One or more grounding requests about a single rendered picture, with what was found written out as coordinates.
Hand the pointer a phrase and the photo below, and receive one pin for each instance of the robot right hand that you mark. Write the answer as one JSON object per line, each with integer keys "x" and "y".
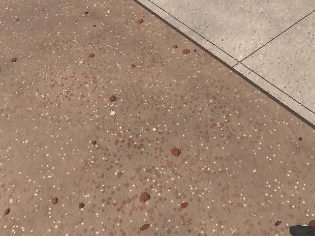
{"x": 302, "y": 230}

